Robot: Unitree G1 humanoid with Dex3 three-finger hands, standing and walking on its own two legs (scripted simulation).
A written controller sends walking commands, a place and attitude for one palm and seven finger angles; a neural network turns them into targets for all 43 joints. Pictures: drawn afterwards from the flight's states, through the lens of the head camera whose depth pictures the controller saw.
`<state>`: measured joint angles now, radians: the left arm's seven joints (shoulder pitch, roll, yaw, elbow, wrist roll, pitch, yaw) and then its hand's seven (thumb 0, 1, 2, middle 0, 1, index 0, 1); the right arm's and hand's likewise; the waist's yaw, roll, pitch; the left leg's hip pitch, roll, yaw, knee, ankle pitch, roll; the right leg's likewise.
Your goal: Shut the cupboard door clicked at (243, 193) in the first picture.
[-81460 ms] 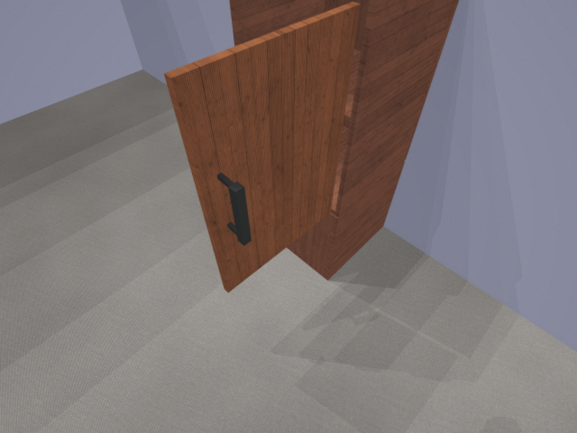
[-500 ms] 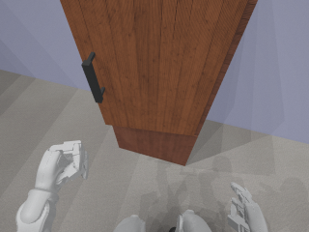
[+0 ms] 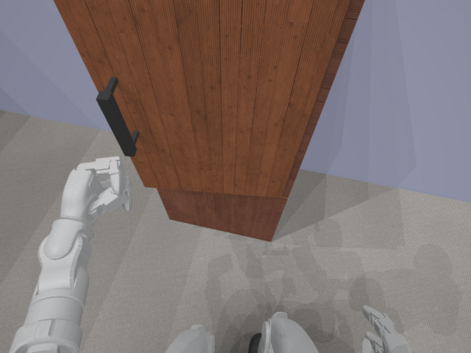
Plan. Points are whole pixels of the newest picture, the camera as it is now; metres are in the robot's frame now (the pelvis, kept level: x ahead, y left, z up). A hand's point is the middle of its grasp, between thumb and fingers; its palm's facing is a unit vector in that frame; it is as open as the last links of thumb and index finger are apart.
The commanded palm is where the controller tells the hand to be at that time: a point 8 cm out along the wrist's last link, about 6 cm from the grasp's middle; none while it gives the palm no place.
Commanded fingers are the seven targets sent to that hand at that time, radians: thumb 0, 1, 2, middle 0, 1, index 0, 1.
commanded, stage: bring the fist close to the handle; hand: left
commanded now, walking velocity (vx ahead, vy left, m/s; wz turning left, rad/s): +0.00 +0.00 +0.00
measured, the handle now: (122, 119) +0.52 +0.24 +0.05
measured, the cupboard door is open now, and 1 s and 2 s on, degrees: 8 8 0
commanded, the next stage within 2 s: push the door shut along its arc in 0.70 s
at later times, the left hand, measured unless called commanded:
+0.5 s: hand (128, 159) +0.43 +0.20 +0.05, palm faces -0.05 -1.00 -0.02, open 3.1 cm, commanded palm +0.40 +0.26 +0.05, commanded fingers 0.00 0.90 0.90 -1.30 -1.50 -1.30 -1.50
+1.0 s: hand (128, 156) +0.43 +0.21 +0.05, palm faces -0.09 -1.00 -0.02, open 3.1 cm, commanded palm +0.42 +0.25 +0.05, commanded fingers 0.00 0.90 0.90 -1.30 -1.50 -1.30 -1.50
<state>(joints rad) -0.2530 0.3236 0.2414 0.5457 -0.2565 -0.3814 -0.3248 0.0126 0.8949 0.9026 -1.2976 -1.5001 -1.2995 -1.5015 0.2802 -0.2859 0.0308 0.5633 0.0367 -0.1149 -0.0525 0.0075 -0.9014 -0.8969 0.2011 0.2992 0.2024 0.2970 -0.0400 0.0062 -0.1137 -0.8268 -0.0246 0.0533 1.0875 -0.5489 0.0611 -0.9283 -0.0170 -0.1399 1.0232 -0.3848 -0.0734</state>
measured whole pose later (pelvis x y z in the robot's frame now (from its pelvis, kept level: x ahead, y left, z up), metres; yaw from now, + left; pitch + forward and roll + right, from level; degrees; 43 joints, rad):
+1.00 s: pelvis +0.00 +0.01 +0.00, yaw -1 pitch +19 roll -2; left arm -0.62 0.40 0.30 0.97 -0.20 -0.46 -0.37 0.01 0.89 0.90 -1.30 -1.50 -1.30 -1.50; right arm 0.29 -0.28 0.04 0.59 0.03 -0.02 -0.04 0.00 -0.90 -0.90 0.20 0.30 0.20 0.30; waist -0.08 0.00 -0.11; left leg -0.88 -0.02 0.06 1.09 -0.55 0.08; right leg -0.97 -0.01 -0.13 1.01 -0.37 -0.06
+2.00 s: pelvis -0.03 +0.02 -0.03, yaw +2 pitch +26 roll -5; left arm -1.10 0.55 0.22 1.26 -0.14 -0.35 -0.40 0.01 0.90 0.90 -1.34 -1.50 -1.46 -1.50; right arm 0.36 -0.30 0.07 0.67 0.00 -0.08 -0.05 0.00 -0.90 -0.90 0.20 0.30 0.20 0.30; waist -0.17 0.02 -0.12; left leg -1.16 -0.04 -0.02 1.25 -0.54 0.08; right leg -1.19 -0.02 -0.19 1.09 -0.35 -0.06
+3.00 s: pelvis +0.02 +0.01 +0.00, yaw +2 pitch +19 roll -2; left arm -0.52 0.29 0.20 0.81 -0.18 -0.46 -0.24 0.01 0.89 0.90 -1.30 -1.50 -1.30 -1.50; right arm 0.23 -0.27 0.01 0.57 0.02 0.00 -0.01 0.00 -0.90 -0.90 0.20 0.30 0.20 0.30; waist -0.06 0.01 -0.13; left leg -0.85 -0.04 0.02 1.07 -0.56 0.07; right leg -0.94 0.02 -0.11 1.00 -0.40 -0.06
